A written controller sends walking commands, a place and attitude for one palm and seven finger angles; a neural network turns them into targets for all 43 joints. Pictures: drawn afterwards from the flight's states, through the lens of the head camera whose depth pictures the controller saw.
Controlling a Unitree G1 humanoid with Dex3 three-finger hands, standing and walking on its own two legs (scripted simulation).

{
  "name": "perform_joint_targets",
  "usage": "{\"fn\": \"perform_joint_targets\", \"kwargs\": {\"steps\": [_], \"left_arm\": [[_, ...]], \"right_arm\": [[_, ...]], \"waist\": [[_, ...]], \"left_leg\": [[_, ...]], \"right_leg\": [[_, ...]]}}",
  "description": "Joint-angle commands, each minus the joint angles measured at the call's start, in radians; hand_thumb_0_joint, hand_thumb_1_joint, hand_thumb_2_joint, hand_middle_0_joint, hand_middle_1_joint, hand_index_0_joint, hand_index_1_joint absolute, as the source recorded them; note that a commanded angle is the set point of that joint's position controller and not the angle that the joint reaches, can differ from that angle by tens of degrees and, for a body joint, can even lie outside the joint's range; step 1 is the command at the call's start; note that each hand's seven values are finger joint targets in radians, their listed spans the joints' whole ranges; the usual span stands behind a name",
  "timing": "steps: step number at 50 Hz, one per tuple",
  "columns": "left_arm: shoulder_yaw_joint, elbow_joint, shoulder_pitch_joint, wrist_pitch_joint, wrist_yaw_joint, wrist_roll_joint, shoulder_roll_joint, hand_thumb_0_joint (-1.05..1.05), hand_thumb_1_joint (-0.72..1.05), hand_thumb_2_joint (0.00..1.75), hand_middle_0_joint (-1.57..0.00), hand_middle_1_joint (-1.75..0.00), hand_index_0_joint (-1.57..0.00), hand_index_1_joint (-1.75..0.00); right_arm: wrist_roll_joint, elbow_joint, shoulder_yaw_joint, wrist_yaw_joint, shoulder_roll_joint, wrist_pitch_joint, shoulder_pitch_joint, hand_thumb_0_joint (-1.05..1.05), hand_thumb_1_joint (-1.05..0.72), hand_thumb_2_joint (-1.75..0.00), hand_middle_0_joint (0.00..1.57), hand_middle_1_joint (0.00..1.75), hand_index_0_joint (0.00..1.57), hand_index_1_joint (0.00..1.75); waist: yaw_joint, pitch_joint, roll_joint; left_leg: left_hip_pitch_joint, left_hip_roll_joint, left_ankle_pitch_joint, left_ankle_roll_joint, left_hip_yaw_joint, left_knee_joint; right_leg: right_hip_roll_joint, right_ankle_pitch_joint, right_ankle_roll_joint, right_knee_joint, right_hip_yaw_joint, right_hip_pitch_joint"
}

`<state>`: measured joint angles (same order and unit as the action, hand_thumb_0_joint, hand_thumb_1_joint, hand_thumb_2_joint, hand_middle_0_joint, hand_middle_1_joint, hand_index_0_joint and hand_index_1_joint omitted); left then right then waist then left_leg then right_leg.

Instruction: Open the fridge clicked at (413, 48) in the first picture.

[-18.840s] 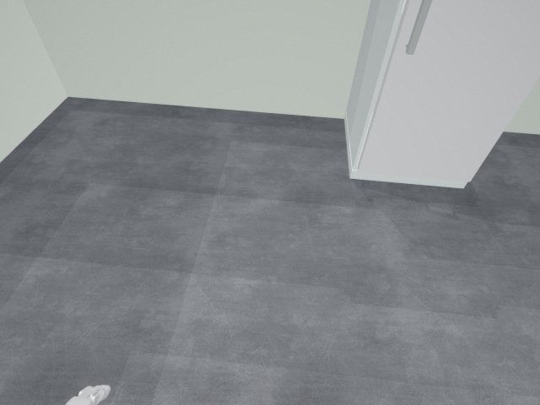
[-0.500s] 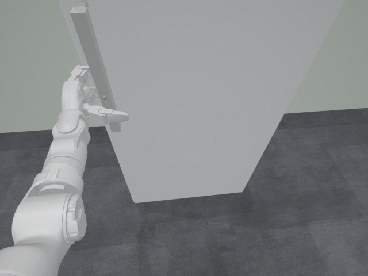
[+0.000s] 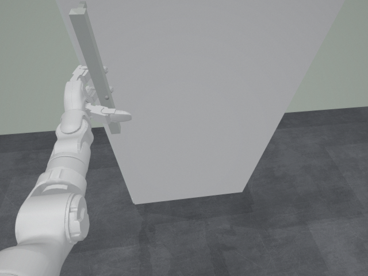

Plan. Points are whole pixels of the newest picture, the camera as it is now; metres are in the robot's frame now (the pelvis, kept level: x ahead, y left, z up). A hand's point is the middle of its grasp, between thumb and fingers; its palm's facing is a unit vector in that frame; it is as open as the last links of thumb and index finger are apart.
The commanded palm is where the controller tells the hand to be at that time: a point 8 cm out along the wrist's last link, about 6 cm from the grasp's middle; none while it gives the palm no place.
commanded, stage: grip the handle and tug to test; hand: left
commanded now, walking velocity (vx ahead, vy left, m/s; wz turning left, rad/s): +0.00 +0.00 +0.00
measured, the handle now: (102, 79) +0.52 +0.17 +0.15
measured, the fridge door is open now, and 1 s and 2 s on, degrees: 0 0 2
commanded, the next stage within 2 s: pull the door a little, standing still in 1.48 s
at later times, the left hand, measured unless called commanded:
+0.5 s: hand (105, 97) +0.47 +0.16 +0.14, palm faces +0.12 -0.99 +0.00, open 9.5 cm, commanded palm +0.44 +0.21 +0.14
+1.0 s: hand (110, 97) +0.47 +0.15 +0.14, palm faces +0.13 -0.99 +0.00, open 6.2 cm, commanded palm +0.44 +0.20 +0.14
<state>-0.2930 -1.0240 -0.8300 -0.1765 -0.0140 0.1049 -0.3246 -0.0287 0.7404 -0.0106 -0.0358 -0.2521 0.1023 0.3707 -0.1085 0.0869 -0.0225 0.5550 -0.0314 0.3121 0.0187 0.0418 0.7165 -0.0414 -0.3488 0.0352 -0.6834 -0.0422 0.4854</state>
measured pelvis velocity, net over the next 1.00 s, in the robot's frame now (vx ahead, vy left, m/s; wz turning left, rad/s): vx -0.01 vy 0.00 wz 0.00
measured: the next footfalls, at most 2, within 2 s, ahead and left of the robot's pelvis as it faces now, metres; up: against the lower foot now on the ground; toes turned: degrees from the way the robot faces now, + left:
none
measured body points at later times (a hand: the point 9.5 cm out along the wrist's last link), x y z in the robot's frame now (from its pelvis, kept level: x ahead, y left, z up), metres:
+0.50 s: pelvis -0.01 +0.00 +0.00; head +0.02 +0.01 +0.45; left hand +0.45 +0.21 +0.14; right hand +0.05 -0.26 -0.12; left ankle +0.03 +0.11 -0.72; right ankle -0.01 -0.10 -0.72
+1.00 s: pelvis -0.01 +0.00 +0.00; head +0.03 +0.00 +0.45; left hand +0.46 +0.20 +0.14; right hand +0.05 -0.26 -0.12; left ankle +0.03 +0.11 -0.72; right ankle -0.01 -0.10 -0.72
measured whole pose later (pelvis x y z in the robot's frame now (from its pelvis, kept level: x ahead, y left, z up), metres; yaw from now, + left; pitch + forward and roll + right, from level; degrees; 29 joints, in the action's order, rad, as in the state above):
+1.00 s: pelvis -0.01 +0.00 +0.00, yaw +0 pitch +8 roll -1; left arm -0.28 -1.02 -0.83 -0.18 0.02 0.09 -0.30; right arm -0.03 0.73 -0.01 -0.03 -0.25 0.11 0.35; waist -0.11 0.08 -0.03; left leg 0.55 -0.03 0.30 0.02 0.04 0.72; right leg -0.04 -0.34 0.04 -0.68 -0.05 0.48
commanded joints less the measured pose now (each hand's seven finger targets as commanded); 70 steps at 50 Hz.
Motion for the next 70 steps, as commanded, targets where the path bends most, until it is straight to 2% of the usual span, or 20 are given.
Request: {"fn": "perform_joint_targets", "kwargs": {"steps": [1, 3, 5, 8, 9, 12, 18, 20, 23, 27, 33, 40, 44, 49, 53, 54, 58, 59, 65, 70], "left_arm": [[-0.009, 0.268, -0.484, -0.077, 0.006, -0.004, -0.203, 0.0, -0.5, 0.3, -0.3, -1.2, -0.3, -1.2], [-0.009, 0.264, -0.447, -0.074, 0.01, -0.003, -0.2, 0.0, -0.5, 0.3, -0.3, -1.2, -0.3, -1.2], [0.027, 0.263, -0.463, -0.068, 0.009, 0.005, -0.149, 0.0, -0.41, 0.34, -0.31, -1.21, -0.31, -1.21], [-0.006, 0.252, -0.477, -0.059, 0.013, 0.005, -0.195, 0.0, -0.27, 0.4, -0.32, -1.23, -0.32, -1.23], [0.003, 0.267, -0.499, -0.059, 0.014, 0.007, -0.184, 0.0, -0.22, 0.42, -0.33, -1.24, -0.33, -1.24], [0.013, 0.22, -0.531, -0.064, 0.02, -0.001, -0.183, 0.0, -0.08, 0.48, -0.35, -1.26, -0.35, -1.26], [0.002, 0.246, -0.528, -0.102, 0.024, -0.008, -0.196, 0.0, 0.2, 0.6, -0.38, -1.3, -0.38, -1.3], [0.012, 0.216, -0.526, -0.096, 0.015, -0.004, -0.187, 0.0, 0.29, 0.64, -0.38, -1.31, -0.38, -1.31], [-0.012, 0.181, -0.488, -0.078, 0.006, -0.004, -0.212, 0.0, 0.43, 0.7, -0.4, -1.33, -0.4, -1.33], [0.012, 0.18, -0.528, -0.073, 0.005, 0.003, -0.185, 0.0, 0.62, 0.78, -0.42, -1.36, -0.42, -1.36], [0.026, 0.221, -0.51, -0.088, 0.01, -0.004, -0.164, 0.0, 0.9, 0.9, -0.45, -1.4, -0.45, -1.4], [0.034, 0.244, -0.484, -0.075, 0.024, 0.002, -0.138, 0.0, 0.9, 0.9, -0.45, -1.4, -0.45, -1.4], [-0.009, 0.231, -0.489, -0.066, 0.029, -0.004, -0.198, 0.0, 0.9, 0.9, -0.45, -1.4, -0.45, -1.4], [0.001, 0.227, -0.48, -0.071, 0.024, -0.01, -0.19, 0.0, 0.9, 0.9, -0.45, -1.4, -0.45, -1.4], [-0.025, 0.199, -0.498, -0.072, 0.023, -0.01, -0.228, 0.0, 0.9, 0.9, -0.45, -1.4, -0.45, -1.4], [0.0, 0.197, -0.499, -0.071, 0.018, -0.006, -0.197, 0.0, 0.9, 0.9, -0.45, -1.4, -0.45, -1.4], [-0.037, 0.201, -0.444, -0.067, 0.01, -0.005, -0.233, 0.0, 0.9, 0.9, -0.45, -1.4, -0.45, -1.4], [-0.006, 0.233, -0.458, -0.069, 0.006, 0.001, -0.196, 0.0, 0.9, 0.9, -0.45, -1.4, -0.45, -1.4], [-0.03, 0.299, -0.318, -0.048, -0.002, 0.017, -0.198, 0.0, 0.9, 0.9, -0.45, -1.4, -0.45, -1.4], [-0.048, 0.366, -0.192, -0.01, -0.004, 0.026, -0.207, 0.0, 0.9, 0.9, -0.45, -1.4, -0.45, -1.4]], "right_arm": [[-0.002, -0.095, 0.059, -0.008, -0.154, 0.044, 0.031, 0.0, -0.9, -0.9, 0.2, 0.3, 0.2, 0.3], [-0.003, -0.1, 0.059, -0.007, -0.159, 0.042, 0.029, 0.0, -0.9, -0.9, 0.2, 0.3, 0.2, 0.3], [-0.004, -0.099, 0.058, -0.006, -0.152, 0.045, 0.02, 0.0, -0.9, -0.9, 0.2, 0.3, 0.2, 0.3], [-0.005, -0.096, 0.059, -0.011, -0.162, 0.041, 0.024, 0.0, -0.9, -0.9, 0.2, 0.3, 0.2, 0.3], [-0.005, -0.097, 0.059, -0.011, -0.158, 0.043, 0.016, 0.0, -0.9, -0.9, 0.2, 0.3, 0.2, 0.3], [-0.004, -0.09, 0.05, -0.013, -0.154, 0.045, 0.013, 0.0, -0.9, -0.9, 0.2, 0.3, 0.2, 0.3], [0.003, -0.092, 0.055, -0.01, -0.158, 0.054, 0.021, 0.0, -0.9, -0.9, 0.2, 0.3, 0.2, 0.3], [0.001, -0.088, 0.052, -0.007, -0.157, 0.053, 0.021, 0.0, -0.9, -0.9, 0.2, 0.3, 0.2, 0.3], [-0.002, -0.094, 0.052, -0.009, -0.163, 0.048, 0.019, 0.0, -0.9, -0.9, 0.2, 0.3, 0.2, 0.3], [-0.004, -0.095, 0.049, -0.01, -0.158, 0.048, 0.015, 0.0, -0.9, -0.9, 0.2, 0.3, 0.2, 0.3], [-0.001, -0.098, 0.055, -0.004, -0.158, 0.051, 0.027, 0.0, -0.9, -0.9, 0.2, 0.3, 0.2, 0.3], [-0.001, -0.096, 0.059, -0.001, -0.156, 0.05, 0.025, 0.0, -0.9, -0.9, 0.2, 0.3, 0.2, 0.3], [0.0, -0.093, 0.056, -0.006, -0.16, 0.045, 0.022, 0.0, -0.9, -0.9, 0.2, 0.3, 0.2, 0.3], [-0.001, -0.101, 0.051, -0.007, -0.152, 0.043, 0.013, 0.0, -0.9, -0.9, 0.2, 0.3, 0.2, 0.3], [-0.001, -0.095, 0.052, -0.012, -0.159, 0.04, 0.019, 0.0, -0.9, -0.9, 0.2, 0.3, 0.2, 0.3], [-0.002, -0.1, 0.05, -0.01, -0.154, 0.041, 0.013, 0.0, -0.9, -0.9, 0.2, 0.3, 0.2, 0.3], [-0.003, -0.11, 0.052, -0.011, -0.158, 0.037, 0.014, 0.0, -0.9, -0.9, 0.2, 0.3, 0.2, 0.3], [-0.005, -0.114, 0.051, -0.009, -0.151, 0.038, 0.005, 0.0, -0.9, -0.9, 0.2, 0.3, 0.2, 0.3], [-0.009, -0.141, 0.056, -0.006, -0.15, 0.033, -0.008, 0.0, -0.9, -0.9, 0.2, 0.3, 0.2, 0.3], [-0.015, -0.164, 0.055, -0.008, -0.151, 0.021, -0.028, 0.0, -0.9, -0.9, 0.2, 0.3, 0.2, 0.3]], "waist": [[0.006, 0.34, -0.044], [0.013, 0.333, -0.023], [0.001, 0.31, -0.01], [0.004, 0.303, 0.01], [0.001, 0.319, -0.015], [-0.009, 0.258, 0.006], [0.001, 0.365, -0.037], [-0.006, 0.34, -0.003], [0.005, 0.312, 0.0], [-0.009, 0.275, 0.009], [-0.003, 0.326, -0.033], [0.002, 0.336, -0.001], [0.002, 0.306, 0.019], [0.008, 0.3, -0.018], [-0.001, 0.288, 0.025], [-0.004, 0.287, 0.023], [0.02, 0.319, 0.018], [0.013, 0.33, -0.006], [0.047, 0.347, 0.019], [0.07, 0.31, 0.032]], "left_leg": [[-0.288, 0.025, -0.268, 0.007, -0.06, -0.056], [-0.285, 0.025, -0.262, 0.007, -0.062, -0.061], [-0.281, 0.025, -0.239, 0.007, -0.063, -0.066], [-0.268, 0.025, -0.219, 0.008, -0.064, -0.073], [-0.281, 0.025, -0.219, 0.009, -0.061, -0.072], [-0.242, 0.026, -0.154, 0.009, -0.066, -0.079], [-0.303, 0.026, -0.219, 0.004, -0.072, -0.06], [-0.274, 0.026, -0.195, 0.006, -0.07, -0.062], [-0.241, 0.029, -0.169, 0.007, -0.065, -0.069], [-0.227, 0.028, -0.142, 0.01, -0.066, -0.074], [-0.273, 0.027, -0.2, 0.005, -0.069, -0.061], [-0.284, 0.026, -0.22, 0.005, -0.07, -0.064], [-0.24, 0.031, -0.19, 0.013, -0.059, -0.068], [-0.239, 0.034, -0.191, 0.012, -0.053, -0.068], [-0.22, 0.034, -0.164, 0.015, -0.053, -0.067], [-0.218, 0.035, -0.157, 0.015, -0.052, -0.069], [-0.217, 0.038, -0.177, 0.015, -0.048, -0.068], [-0.233, 0.038, -0.186, 0.015, -0.045, -0.068], [-0.236, 0.04, -0.231, 0.016, -0.035, -0.07], [-0.221, 0.04, -0.257, 0.016, -0.024, -0.086]], "right_leg": [[-0.007, 0.344, -0.016, 0.089, 0.037, -0.05], [-0.01, 0.331, -0.014, 0.092, 0.034, -0.057], [-0.01, 0.311, -0.017, 0.098, 0.03, -0.041], [-0.009, 0.295, -0.016, 0.103, 0.033, -0.05], [-0.007, 0.297, -0.017, 0.104, 0.035, -0.045], [-0.005, 0.235, -0.018, 0.113, 0.036, -0.019], [-0.007, 0.276, -0.013, 0.087, 0.033, -0.031], [-0.007, 0.27, -0.017, 0.093, 0.035, -0.031], [-0.005, 0.254, -0.015, 0.099, 0.038, -0.042], [-0.004, 0.232, -0.018, 0.11, 0.04, -0.024], [-0.008, 0.266, -0.013, 0.092, 0.033, -0.023], [-0.012, 0.283, -0.015, 0.094, 0.027, -0.031], [-0.006, 0.286, -0.019, 0.107, 0.04, -0.054], [-0.002, 0.295, -0.017, 0.106, 0.047, -0.06], [-0.001, 0.274, -0.021, 0.113, 0.052, -0.061], [0.0, 0.272, -0.023, 0.114, 0.051, -0.058], [0.001, 0.296, -0.02, 0.107, 0.055, -0.092], [0.002, 0.31, -0.022, 0.108, 0.056, -0.091], [-0.001, 0.376, -0.021, 0.108, 0.056, -0.145], [0.001, 0.433, -0.024, 0.115, 0.058, -0.192]]}}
